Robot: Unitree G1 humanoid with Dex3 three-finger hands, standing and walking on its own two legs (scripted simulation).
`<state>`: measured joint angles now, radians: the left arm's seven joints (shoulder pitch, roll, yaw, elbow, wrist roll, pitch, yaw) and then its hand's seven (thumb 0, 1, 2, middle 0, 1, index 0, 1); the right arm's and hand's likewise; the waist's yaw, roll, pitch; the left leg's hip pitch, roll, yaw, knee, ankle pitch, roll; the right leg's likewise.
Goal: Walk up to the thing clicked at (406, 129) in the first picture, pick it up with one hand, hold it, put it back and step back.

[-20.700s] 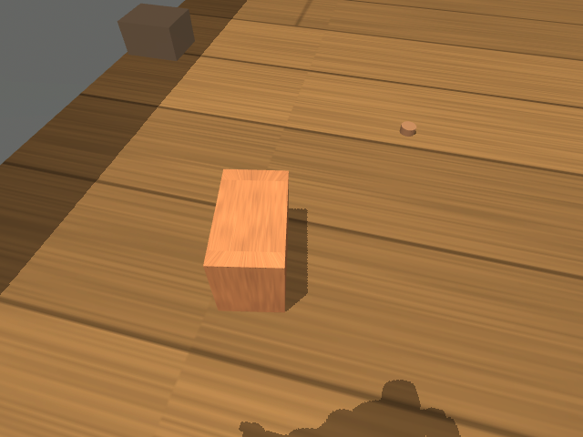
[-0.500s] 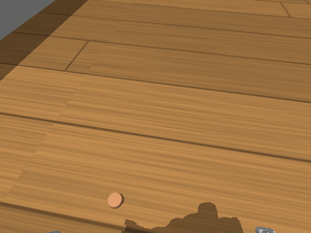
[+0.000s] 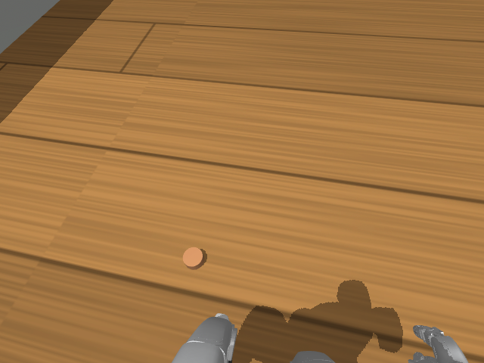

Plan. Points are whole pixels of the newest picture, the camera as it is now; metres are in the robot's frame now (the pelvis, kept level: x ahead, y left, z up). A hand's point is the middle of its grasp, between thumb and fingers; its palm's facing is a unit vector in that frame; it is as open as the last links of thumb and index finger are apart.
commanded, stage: walk up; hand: left
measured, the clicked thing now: (193, 258) +0.53 +0.28 -0.74
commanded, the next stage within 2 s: none
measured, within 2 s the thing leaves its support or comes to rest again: neither
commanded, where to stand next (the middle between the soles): +0.14 +0.03 m, yaw +2 degrees
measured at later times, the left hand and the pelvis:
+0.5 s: hand out of the picture +0.03 +0.34 -0.14, palm faces +0.08 -0.93 -0.36, open 7.4 cm; pelvis +0.02 +0.05 +0.01, yaw +6 degrees
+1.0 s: hand (85, 355) +0.14 +0.32 -0.16, palm faces +0.04 -0.92 -0.38, open 7.4 cm; pelvis +0.01 +0.05 -0.02, yaw +3 degrees
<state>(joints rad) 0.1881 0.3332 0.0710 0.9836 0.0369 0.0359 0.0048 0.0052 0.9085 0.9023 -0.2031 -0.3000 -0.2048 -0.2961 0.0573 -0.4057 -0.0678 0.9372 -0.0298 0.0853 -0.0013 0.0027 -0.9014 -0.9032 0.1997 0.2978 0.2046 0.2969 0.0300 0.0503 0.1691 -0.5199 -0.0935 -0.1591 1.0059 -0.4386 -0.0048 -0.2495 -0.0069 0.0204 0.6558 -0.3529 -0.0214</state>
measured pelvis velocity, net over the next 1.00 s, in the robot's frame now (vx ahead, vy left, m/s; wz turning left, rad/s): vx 0.01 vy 0.05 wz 0.06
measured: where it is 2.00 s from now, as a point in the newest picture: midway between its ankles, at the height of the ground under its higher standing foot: outside the picture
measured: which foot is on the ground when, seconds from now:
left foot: up 0.00-0.28, down 0.30-0.70, up 0.72-0.94, down 0.96-1.00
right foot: down 0.00-0.32, up 0.34-0.66, down 0.68-1.00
